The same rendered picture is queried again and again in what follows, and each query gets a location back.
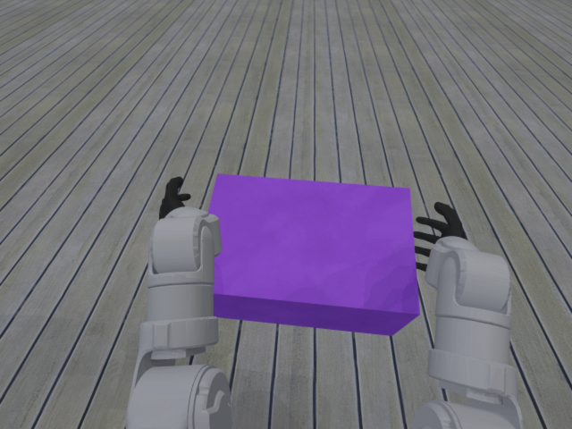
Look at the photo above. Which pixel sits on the robot left upper arm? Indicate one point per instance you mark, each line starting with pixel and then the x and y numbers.
pixel 181 397

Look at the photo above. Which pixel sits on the left robot hand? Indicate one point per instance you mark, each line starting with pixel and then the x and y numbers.
pixel 171 200

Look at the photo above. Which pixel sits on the left robot forearm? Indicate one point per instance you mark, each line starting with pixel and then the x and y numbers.
pixel 180 300

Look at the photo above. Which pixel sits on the right robot hand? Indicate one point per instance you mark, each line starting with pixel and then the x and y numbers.
pixel 453 227

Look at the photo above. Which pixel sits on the carton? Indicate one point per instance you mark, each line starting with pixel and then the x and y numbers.
pixel 318 254

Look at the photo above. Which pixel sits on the right robot forearm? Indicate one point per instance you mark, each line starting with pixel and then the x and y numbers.
pixel 472 337

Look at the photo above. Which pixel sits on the robot right upper arm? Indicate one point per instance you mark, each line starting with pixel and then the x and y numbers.
pixel 441 414

